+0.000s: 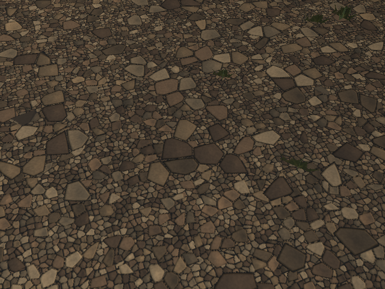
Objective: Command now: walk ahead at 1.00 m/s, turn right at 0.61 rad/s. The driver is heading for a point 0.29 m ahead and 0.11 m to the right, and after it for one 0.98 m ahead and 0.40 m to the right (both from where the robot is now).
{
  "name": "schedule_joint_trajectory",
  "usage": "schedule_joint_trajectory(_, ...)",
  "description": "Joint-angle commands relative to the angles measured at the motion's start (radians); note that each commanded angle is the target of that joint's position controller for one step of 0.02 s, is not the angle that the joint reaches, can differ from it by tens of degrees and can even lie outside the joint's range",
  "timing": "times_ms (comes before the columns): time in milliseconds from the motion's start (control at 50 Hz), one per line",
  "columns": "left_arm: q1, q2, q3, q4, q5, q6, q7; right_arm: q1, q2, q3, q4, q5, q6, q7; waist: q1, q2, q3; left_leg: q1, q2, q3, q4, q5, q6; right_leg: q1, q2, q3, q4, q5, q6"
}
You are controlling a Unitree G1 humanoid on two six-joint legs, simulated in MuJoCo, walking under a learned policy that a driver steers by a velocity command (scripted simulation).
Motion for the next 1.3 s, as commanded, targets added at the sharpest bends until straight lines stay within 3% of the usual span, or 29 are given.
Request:
schedule_joint_trajectory(20,0.031,0.005,0.017,-0.081,-0.008,0.037,-0.009,0.007,-0.023,-0.021,0.005,0.006,-0.025,0.002,0.018,0.173,-0.005,0.152,0.285,-0.283,-0.382,-0.061,0.143,-0.24,-0.121,0.065,0.022,0.025,0.0)
schedule_joint_trajectory(80,-0.056,0.008,0.019,-0.121,0.012,0.065,-0.01,-0.043,-0.057,-0.031,0.021,0.002,-0.032,-0.008,0.044,0.116,0.097,0.064,0.258,-0.082,-0.433,0.109,0.118,-0.304,-0.127,0.052,-0.064,0.143,0.018)
schedule_joint_trajectory(200,-0.26,0.043,0.016,-0.192,0.02,0.039,-0.069,0.029,-0.178,-0.051,0.04,0.006,-0.028,-0.035,-0.01,-0.002,0.144,0.222,0.208,0.15,-0.468,0.288,0.068,-0.241,-0.054,-0.116,-0.489,0.48,-0.037)
schedule_joint_trajectory(240,-0.271,0.083,0.032,-0.213,0.013,0.034,-0.085,0.047,-0.238,-0.062,0.04,0.006,-0.007,-0.039,0.005,0.043,0.101,0.356,0.219,0.176,-0.366,0.744,0.044,-0.162,0.024,-0.209,-0.561,0.44,-0.066)
schedule_joint_trajectory(260,-0.232,0.114,0.046,-0.213,0.003,0.039,-0.085,0.053,-0.27,-0.07,0.037,0.013,0.01,-0.041,0.036,0.086,0.058,0.427,0.229,0.181,-0.266,1.02,0.037,-0.11,0.073,-0.252,-0.554,0.365,-0.08)
schedule_joint_trajectory(300,0.043,0.208,0.093,-0.168,-0.007,0.065,-0.076,0.003,-0.314,-0.083,0.012,0.027,0.04,-0.04,0.195,0.171,-0.081,0.389,0.259,0.163,0.116,1.339,0.049,0.204,0.138,-0.262,-0.504,0.175,-0.132)
schedule_joint_trajectory(320,0.27,0.28,0.134,-0.104,-0.004,0.079,-0.058,-0.04,-0.285,-0.074,0.002,0.032,0.035,-0.036,0.3,0.133,-0.169,0.199,0.22,0.139,0.44,1.191,0.033,0.542,0.147,-0.184,-0.573,0.183,-0.172)
schedule_joint_trajectory(340,0.265,0.324,0.147,-0.08,-0.006,0.092,-0.042,-0.071,-0.11,-0.027,-0.025,0.026,-0.001,-0.025,0.248,-0.24,-0.052,-0.126,-0.035,0.115,0.989,0.026,-0.021,0.646,0.077,0.017,-0.659,0.257,-0.253)
schedule_joint_trajectory(360,0.12,0.309,0.106,-0.156,0.035,0.055,-0.052,0.114,-0.012,0.015,-0.111,0.045,-0.056,-0.01,0.014,-0.385,-0.256,-0.493,-0.137,-0.164,1.211,-0.359,-0.027,0.845,-0.131,0.721,-0.906,-0.184,-0.479)
schedule_joint_trajectory(380,0.111,0.204,0.092,-0.197,0.042,0.031,-0.058,-0.022,-0.136,0.003,-0.131,0.05,-0.09,-0.003,0.101,-0.145,-0.278,-0.491,-0.067,-0.286,1.11,-0.238,0.036,0.788,-0.164,0.852,-1.075,-0.411,-0.404)
schedule_joint_trajectory(400,0.111,0.183,0.087,-0.178,0.051,0.004,-0.066,-0.118,-0.152,-0.006,-0.163,0.072,-0.094,-0.006,0.07,0.007,-0.119,-0.501,-0.044,-0.262,0.986,-0.184,0.054,0.626,-0.153,0.822,-1.132,-0.404,-0.349)
schedule_joint_trajectory(420,0.059,0.165,0.081,-0.178,0.046,-0.016,-0.072,-0.113,-0.132,-0.002,-0.149,0.048,-0.084,-0.02,0.013,0.155,-0.081,-0.434,0.012,-0.273,0.868,-0.137,0.053,0.496,-0.13,0.75,-1.109,-0.341,-0.313)
schedule_joint_trajectory(480,-0.09,0.173,0.08,-0.217,0.041,-0.021,-0.044,-0.079,-0.151,-0.018,-0.126,0.008,-0.042,-0.028,-0.07,0.113,0.019,-0.271,0.049,-0.276,0.675,-0.112,-0.022,0.21,-0.012,0.505,-1.082,0.125,-0.3)
schedule_joint_trajectory(560,-0.099,0.17,0.085,-0.198,0.019,0.02,0.013,-0.249,-0.059,0.005,-0.189,-0.021,-0.017,-0.032,-0.019,0.078,0.035,-0.118,-0.027,-0.151,0.232,0.092,-0.101,0.006,0.139,0.23,-0.988,0.569,-0.204)
schedule_joint_trajectory(620,-0.021,0.175,0.098,-0.161,0.02,0.069,0.032,-0.287,-0.066,-0.008,-0.208,0.008,-0.008,-0.021,0.046,-0.011,-0.068,0.032,-0.125,-0.14,-0.003,0.352,-0.113,0.031,0.173,0.273,-0.92,0.393,-0.106)
schedule_joint_trajectory(700,-0.082,0.123,0.097,-0.182,0.017,0.082,0.048,-0.209,-0.137,-0.049,-0.187,0.025,-0.018,-0.024,-0.013,-0.08,-0.101,0.108,-0.079,-0.232,-0.146,0.404,-0.087,0.156,0.156,0.381,-0.688,0.251,-0.04)
schedule_joint_trajectory(720,-0.088,0.09,0.087,-0.192,0.023,0.081,0.046,-0.087,-0.146,-0.056,-0.147,0.011,-0.023,-0.026,-0.059,-0.054,-0.183,0.231,-0.026,-0.227,-0.17,0.499,-0.064,0.194,0.189,0.311,-0.51,0.251,0.0)
schedule_joint_trajectory(740,-0.027,-0.017,0.051,-0.209,0.052,0.084,0.039,-0.003,-0.165,-0.05,-0.132,-0.003,-0.021,-0.027,-0.04,0.13,-0.315,0.472,0.185,-0.409,-0.071,0.783,-0.008,0.073,0.246,0.213,-0.234,-0.286,0.031)
schedule_joint_trajectory(760,0.207,-0.011,0.044,-0.208,0.035,0.083,0.026,0.005,-0.192,-0.044,-0.151,-0.042,-0.011,-0.022,0.07,0.38,-0.413,0.646,0.429,-0.821,-0.081,0.973,0.194,-0.133,0.316,0.199,0.059,-0.546,0.08)
schedule_joint_trajectory(780,0.258,0.115,0.058,-0.187,0.017,0.093,0.015,-0.063,-0.209,-0.057,-0.155,-0.017,0.0,-0.017,0.085,0.357,-0.461,0.613,0.503,-0.995,-0.121,0.483,0.293,-0.204,0.185,0.194,0.2,-0.384,0.105)
schedule_joint_trajectory(820,-0.022,0.193,0.078,-0.203,0.026,0.123,0.022,-0.164,-0.087,-0.018,-0.194,-0.011,0.036,-0.031,0.01,0.115,-0.263,0.355,0.294,-0.666,-0.209,0.104,0.2,-0.197,0.13,0.088,0.159,-0.2,0.135)
schedule_joint_trajectory(880,-0.101,0.113,0.051,-0.233,0.041,0.127,0.024,-0.156,-0.105,-0.016,-0.138,-0.013,0.055,-0.029,0.02,0.118,-0.107,0.089,0.15,-0.431,-0.26,0.191,0.143,-0.069,0.104,0.034,-0.108,-0.183,0.111)
schedule_joint_trajectory(960,-0.118,0.07,0.024,-0.218,0.057,0.107,0.026,-0.12,-0.131,-0.027,-0.086,-0.001,0.06,-0.024,0.011,0.16,-0.188,0.134,0.191,-0.385,-0.248,0.419,0.208,0.055,0.09,0.007,-0.393,-0.176,0.098)
schedule_joint_trajectory(1080,-0.132,0.088,0.026,-0.187,0.059,0.121,-0.003,-0.108,-0.145,-0.021,-0.056,0.023,0.096,-0.027,0.021,0.187,-0.109,-0.03,0.177,-0.369,-0.301,-0.132,0.158,0.276,0.102,-0.04,-0.784,0.043,0.015)
schedule_joint_trajectory(1120,-0.148,0.122,0.026,-0.206,0.083,0.116,-0.002,-0.046,-0.104,-0.003,-0.03,0.014,0.09,-0.023,0.011,0.098,-0.099,-0.131,0.119,-0.3,-0.229,-0.235,0.05,0.376,-0.008,0.085,-0.901,0.062,-0.056)
schedule_joint_trajectory(1140,-0.181,0.156,0.033,-0.192,0.097,0.112,-0.004,-0.041,-0.075,0.0,-0.045,0.005,0.082,-0.022,-0.036,-0.089,-0.082,-0.075,0.014,-0.153,-0.143,-0.183,-0.01,0.212,-0.087,0.199,-0.955,-0.114,-0.114)
schedule_joint_trajectory(1180,-0.266,0.064,0.003,-0.206,0.104,0.086,-0.008,-0.085,-0.081,-0.002,-0.035,-0.011,0.078,-0.022,-0.042,-0.1,-0.032,0.083,0.006,-0.148,-0.092,-0.006,-0.045,0.053,-0.067,0.201,-1.031,-0.252,-0.087)
schedule_joint_trajectory(1220,-0.255,0.074,0.006,-0.189,0.091,0.069,-0.01,-0.057,-0.085,-0.003,-0.011,-0.02,0.082,-0.026,-0.044,-0.082,-0.022,0.132,0.019,-0.155,-0.106,0.05,-0.046,0.034,-0.031,0.162,-1.01,-0.231,-0.046)
schedule_joint_trajectory(1300,-0.193,0.065,0.001,-0.163,0.081,0.064,-0.005,-0.054,-0.099,-0.003,0.015,-0.003,0.081,-0.024,-0.034,0.016,0.014,0.11,0.041,-0.182,-0.142,0.0,-0.009,0.041,0.015,0.114,-0.966,-0.181,-0.018)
